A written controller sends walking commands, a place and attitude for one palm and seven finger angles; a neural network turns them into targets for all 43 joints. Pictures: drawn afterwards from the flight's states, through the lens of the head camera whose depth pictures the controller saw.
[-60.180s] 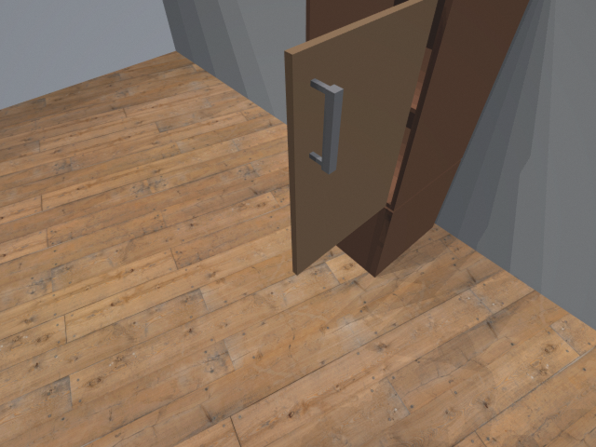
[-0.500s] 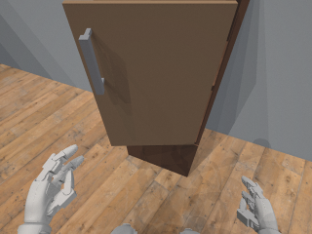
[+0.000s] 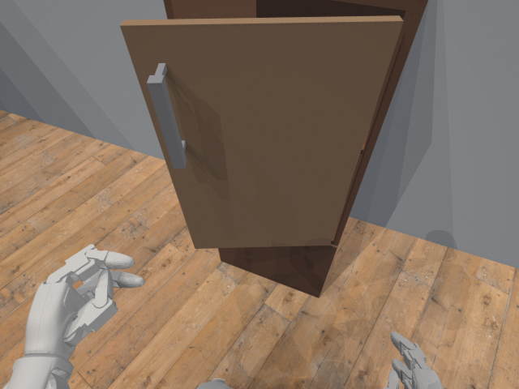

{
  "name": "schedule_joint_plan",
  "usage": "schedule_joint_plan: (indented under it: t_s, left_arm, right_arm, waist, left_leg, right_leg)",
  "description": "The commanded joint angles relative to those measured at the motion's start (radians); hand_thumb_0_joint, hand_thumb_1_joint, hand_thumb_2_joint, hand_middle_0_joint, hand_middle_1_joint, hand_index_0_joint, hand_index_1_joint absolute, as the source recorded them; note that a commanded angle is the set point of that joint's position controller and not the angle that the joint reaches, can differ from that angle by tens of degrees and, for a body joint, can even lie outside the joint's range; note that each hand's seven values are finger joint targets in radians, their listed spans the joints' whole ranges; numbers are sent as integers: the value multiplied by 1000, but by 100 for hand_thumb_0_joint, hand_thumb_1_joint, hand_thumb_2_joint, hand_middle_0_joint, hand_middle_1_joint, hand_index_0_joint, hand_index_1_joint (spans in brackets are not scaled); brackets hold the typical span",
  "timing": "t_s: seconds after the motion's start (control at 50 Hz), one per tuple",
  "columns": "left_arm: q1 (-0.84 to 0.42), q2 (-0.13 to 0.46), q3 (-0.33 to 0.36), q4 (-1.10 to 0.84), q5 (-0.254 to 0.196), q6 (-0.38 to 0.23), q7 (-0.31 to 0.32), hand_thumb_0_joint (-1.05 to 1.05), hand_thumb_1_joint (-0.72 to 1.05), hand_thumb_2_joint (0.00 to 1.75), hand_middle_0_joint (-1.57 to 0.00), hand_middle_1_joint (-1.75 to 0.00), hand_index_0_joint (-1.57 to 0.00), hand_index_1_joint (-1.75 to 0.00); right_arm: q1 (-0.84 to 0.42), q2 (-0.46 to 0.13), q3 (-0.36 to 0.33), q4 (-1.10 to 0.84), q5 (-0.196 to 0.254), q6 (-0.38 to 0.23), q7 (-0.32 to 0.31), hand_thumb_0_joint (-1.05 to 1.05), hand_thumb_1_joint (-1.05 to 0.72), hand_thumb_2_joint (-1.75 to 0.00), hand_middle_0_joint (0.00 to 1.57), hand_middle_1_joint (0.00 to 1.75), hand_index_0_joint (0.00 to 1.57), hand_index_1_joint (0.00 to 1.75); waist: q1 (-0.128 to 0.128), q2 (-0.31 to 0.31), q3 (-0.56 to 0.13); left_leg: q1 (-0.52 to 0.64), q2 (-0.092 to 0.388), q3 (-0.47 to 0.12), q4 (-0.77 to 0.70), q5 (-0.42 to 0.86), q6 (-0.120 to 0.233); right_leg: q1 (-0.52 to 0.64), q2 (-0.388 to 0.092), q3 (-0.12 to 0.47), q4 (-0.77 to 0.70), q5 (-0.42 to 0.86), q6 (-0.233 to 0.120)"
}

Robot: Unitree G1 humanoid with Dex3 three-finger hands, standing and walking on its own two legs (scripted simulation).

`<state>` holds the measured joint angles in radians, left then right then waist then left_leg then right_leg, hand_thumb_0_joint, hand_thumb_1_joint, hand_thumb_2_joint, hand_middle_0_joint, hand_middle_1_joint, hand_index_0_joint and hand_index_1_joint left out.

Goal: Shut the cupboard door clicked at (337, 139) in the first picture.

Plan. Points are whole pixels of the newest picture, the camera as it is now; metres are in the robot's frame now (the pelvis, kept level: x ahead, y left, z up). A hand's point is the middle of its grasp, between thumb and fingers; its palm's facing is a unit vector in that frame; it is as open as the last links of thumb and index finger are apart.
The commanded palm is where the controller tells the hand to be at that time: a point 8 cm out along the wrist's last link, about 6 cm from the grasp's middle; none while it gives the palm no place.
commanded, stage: raise the hand and make a fist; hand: left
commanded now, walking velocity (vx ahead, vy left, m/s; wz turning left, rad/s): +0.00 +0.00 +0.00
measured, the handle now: (171, 119) +0.48 +0.17 +0.16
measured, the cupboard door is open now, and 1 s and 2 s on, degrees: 24 24 24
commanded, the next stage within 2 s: bring the fist close to the handle in 1.08 s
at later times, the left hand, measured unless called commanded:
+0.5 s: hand (98, 264) +0.24 +0.21 +0.14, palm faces +0.10 -0.99 -0.06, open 3.1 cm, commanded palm +0.21 +0.26 +0.15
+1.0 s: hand (108, 247) +0.25 +0.19 +0.16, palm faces +0.11 -0.99 -0.05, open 3.1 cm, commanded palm +0.21 +0.24 +0.17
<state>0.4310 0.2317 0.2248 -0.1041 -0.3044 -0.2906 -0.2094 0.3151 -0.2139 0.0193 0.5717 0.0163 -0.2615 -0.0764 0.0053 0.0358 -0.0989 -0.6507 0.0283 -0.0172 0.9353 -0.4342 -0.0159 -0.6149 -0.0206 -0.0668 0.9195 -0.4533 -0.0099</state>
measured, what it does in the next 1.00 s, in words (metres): stands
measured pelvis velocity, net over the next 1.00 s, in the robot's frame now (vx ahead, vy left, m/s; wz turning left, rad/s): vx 0.01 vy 0.00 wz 0.00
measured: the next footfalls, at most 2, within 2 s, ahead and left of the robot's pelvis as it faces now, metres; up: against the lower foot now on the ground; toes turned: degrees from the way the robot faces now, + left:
none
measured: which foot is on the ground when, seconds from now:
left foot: down 0.00-1.00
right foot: down 0.00-1.00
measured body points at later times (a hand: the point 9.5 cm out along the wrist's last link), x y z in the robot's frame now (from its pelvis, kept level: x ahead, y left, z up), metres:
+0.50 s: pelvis +0.02 +0.01 +0.02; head +0.02 +0.00 +0.47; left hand +0.23 +0.26 +0.14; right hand +0.22 -0.19 -0.04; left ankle +0.02 +0.13 -0.69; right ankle +0.01 -0.11 -0.69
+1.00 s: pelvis +0.01 +0.00 +0.04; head +0.00 -0.02 +0.49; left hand +0.24 +0.24 +0.17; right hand +0.20 -0.23 -0.03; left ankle +0.02 +0.13 -0.69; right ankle +0.01 -0.11 -0.69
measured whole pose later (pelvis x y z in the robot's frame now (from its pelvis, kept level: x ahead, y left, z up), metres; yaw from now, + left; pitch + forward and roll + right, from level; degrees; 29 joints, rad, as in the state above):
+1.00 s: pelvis +0.01 +0.00 +0.04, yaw +0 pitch +0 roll +0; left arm 0.26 0.23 0.21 -0.22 -0.26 0.03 -0.15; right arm 0.25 -0.25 0.05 0.59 0.04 -0.25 -0.09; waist 0.05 0.05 -0.05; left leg -0.31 0.02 -0.01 0.64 -0.33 -0.02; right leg -0.28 -0.02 -0.06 0.64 -0.36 -0.01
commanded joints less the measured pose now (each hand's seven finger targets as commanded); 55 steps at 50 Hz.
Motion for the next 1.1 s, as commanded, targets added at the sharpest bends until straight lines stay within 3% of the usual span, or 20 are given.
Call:
schedule_joint_plan:
  t_s: [0.0, 0.12, 0.22, 0.28, 0.3, 0.32, 0.4, 0.48, 0.5, 0.6, 0.64, 0.72, 0.78, 0.8, 0.84, 0.88, 0.9, 0.98, 1.0, 1.08]
  left_arm:
    - [-38, 105, 26, -226, -9, -80, 13, 0, 90, 90, -97, -114, -97, -114]
    - [-60, 121, 32, -333, 10, -42, 44, 0, 90, 90, -108, -126, -108, -126]
    - [-94, 104, 11, -353, 18, 13, 61, 0, 90, 90, -117, -136, -117, -136]
    - [-120, 108, 11, -359, 20, 58, 57, 0, 90, 90, -123, -142, -123, -142]
    - [-119, 126, 27, -338, 24, 77, 57, 0, 90, 90, -124, -144, -124, -144]
    - [-126, 104, 13, -343, 18, 93, 51, 0, 90, 90, -126, -146, -126, -146]
    - [-197, 142, 36, -358, 21, 141, 49, 0, 90, 90, -130, -150, -130, -150]
    - [-254, 133, 42, -371, 15, 173, 46, 0, 90, 90, -130, -150, -130, -150]
    - [-253, 150, 54, -359, 19, 184, 48, 0, 90, 90, -130, -150, -130, -150]
    - [-306, 156, 67, -355, 7, 223, 40, 0, 90, 90, -130, -150, -130, -150]
    - [-339, 150, 57, -373, 9, 242, 38, 0, 90, 90, -130, -150, -130, -150]
    - [-297, 124, 55, -303, 4, 283, 37, 0, 90, 90, -130, -150, -130, -150]
    - [-303, 133, 71, -319, 1, 288, 39, 0, 90, 90, -130, -150, -130, -150]
    - [-299, 152, 82, -312, 5, 285, 43, 0, 90, 90, -130, -150, -130, -150]
    - [-328, 137, 68, -332, 10, 271, 51, 0, 90, 90, -130, -150, -130, -150]
    - [-355, 139, 62, -360, 19, 249, 59, 0, 90, 90, -130, -150, -130, -150]
    - [-357, 173, 85, -363, 25, 239, 69, 0, 90, 90, -130, -150, -130, -150]
    - [-341, 137, 59, -331, 23, 228, 67, 0, 90, 90, -130, -150, -130, -150]
    - [-325, 154, 72, -313, 24, 229, 65, 0, 90, 90, -130, -150, -130, -150]
    - [-339, 139, 56, -324, 21, 242, 55, 0, 90, 90, -130, -150, -130, -150]
  right_arm:
    - [-119, -141, -50, -178, 5, -74, 1, 0, -90, -90, 20, 30, 20, 30]
    - [-112, -142, -44, -187, 8, -72, 1, 0, -90, -90, 20, 30, 20, 30]
    - [-119, -139, -32, -193, 12, -57, 5, 0, -90, -90, 20, 30, 20, 30]
    - [-116, -139, -25, -195, 16, -50, 5, 0, -90, -90, 20, 30, 20, 30]
    - [-113, -141, -27, -188, 17, -45, 4, 0, -90, -90, 20, 30, 20, 30]
    - [-121, -136, -23, -194, 20, -42, 3, 0, -90, -90, 20, 30, 20, 30]
    - [-132, -135, -13, -186, 23, -38, -2, 0, -90, -90, 20, 30, 20, 30]
    - [-146, -128, -4, -179, 25, -41, -4, 0, -90, -90, 20, 30, 20, 30]
    - [-149, -130, -6, -173, 26, -41, -5, 0, -90, -90, 20, 30, 20, 30]
    - [-172, -128, -3, -161, 30, -45, -8, 0, -90, -90, 20, 30, 20, 30]
    - [-180, -125, 0, -160, 33, -47, -9, 0, -90, -90, 20, 30, 20, 30]
    - [-189, -124, -1, -154, 36, -42, -12, 0, -90, -90, 20, 30, 20, 30]
    - [-195, -124, -6, -158, 34, -38, -11, 0, -90, -90, 20, 30, 20, 30]
    - [-193, -128, -6, -157, 32, -37, -11, 0, -90, -90, 20, 30, 20, 30]
    - [-198, -122, -7, -160, 31, -37, -11, 0, -90, -90, 20, 30, 20, 30]
    - [-197, -121, -6, -157, 30, -41, -9, 0, -90, -90, 20, 30, 20, 30]
    - [-193, -126, -8, -153, 27, -43, -10, 0, -90, -90, 20, 30, 20, 30]
    - [-193, -122, -5, -149, 27, -49, -11, 0, -90, -90, 20, 30, 20, 30]
    - [-189, -126, -7, -143, 27, -50, -11, 0, -90, -90, 20, 30, 20, 30]
    - [-197, -124, -5, -150, 29, -51, -14, 0, -90, -90, 20, 30, 20, 30]
  waist:
    - [17, -26, -102]
    - [28, 23, -152]
    - [23, 39, -113]
    - [23, 30, -111]
    - [23, -4, -110]
    - [26, 0, -105]
    - [27, 14, -80]
    - [32, 27, -92]
    - [33, -3, -88]
    - [41, -18, -87]
    - [43, 15, -92]
    - [49, -54, -50]
    - [53, -49, -61]
    - [53, -81, -52]
    - [47, -67, -45]
    - [46, -8, -48]
    - [45, -24, -50]
    - [42, -24, -23]
    - [41, -65, -20]
    - [43, -23, -23]
  left_leg:
    - [111, -34, -17, -167, 173, 33]
    - [194, -30, -25, -208, 248, 29]
    - [226, -26, -28, -242, 254, 23]
    - [250, -24, -29, -260, 274, 20]
    - [256, -23, -28, -263, 277, 24]
    - [259, -25, -24, -272, 274, 24]
    - [289, -27, -20, -291, 288, 26]
    - [330, -30, -16, -318, 313, 24]
    - [332, -29, -14, -317, 318, 28]
    - [363, -36, -3, -338, 336, 33]
    - [383, -38, 3, -351, 346, 33]
    - [373, -43, 16, -369, 314, 35]
    - [384, -47, 23, -370, 321, 36]
    - [376, -43, 24, -366, 316, 38]
    - [379, -46, 30, -368, 298, 38]
    - [395, -48, 30, -372, 290, 36]
    - [390, -45, 31, -364, 287, 37]
    - [382, -49, 32, -370, 259, 37]
    - [374, -45, 30, -365, 258, 39]
    - [381, -49, 31, -372, 243, 38]
  right_leg:
    - [88, 27, 5, -164, 148, 0]
    - [144, 31, -19, -160, 237, -7]
    - [160, 35, -28, -187, 251, -7]
    - [187, 37, -31, -205, 278, -6]
    - [202, 39, -25, -217, 284, -4]
    - [212, 38, -26, -225, 288, -4]
    - [239, 38, -18, -261, 310, -5]
    - [272, 36, -22, -286, 337, -5]
    - [284, 36, -17, -296, 345, -3]
    - [325, 30, -5, -335, 379, 0]
    - [333, 27, -5, -344, 391, 0]
    - [343, 21, 6, -382, 359, 7]
    - [352, 18, 14, -388, 373, 11]
    - [355, 17, 21, -397, 364, 14]
    - [345, 14, 28, -404, 335, 17]
    - [336, 17, 25, -400, 320, 12]
    - [341, 14, 39, -409, 310, 14]
    - [326, 14, 38, -419, 273, 15]
    - [330, 11, 50, -428, 266, 18]
    - [322, 12, 43, -428, 240, 15]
